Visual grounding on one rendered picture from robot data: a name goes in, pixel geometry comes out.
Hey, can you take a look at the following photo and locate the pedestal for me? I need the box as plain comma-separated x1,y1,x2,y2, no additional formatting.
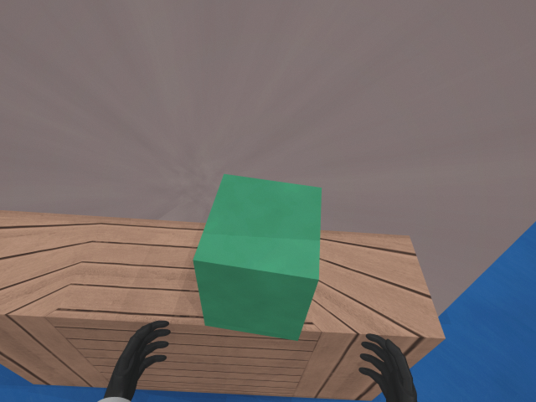
0,210,446,401

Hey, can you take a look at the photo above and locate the carton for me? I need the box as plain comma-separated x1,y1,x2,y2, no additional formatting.
193,174,322,341

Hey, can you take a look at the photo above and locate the left robot hand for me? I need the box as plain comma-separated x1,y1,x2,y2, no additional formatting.
104,321,171,401

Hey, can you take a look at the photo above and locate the right robot hand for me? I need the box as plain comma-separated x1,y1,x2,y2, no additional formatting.
359,333,417,402

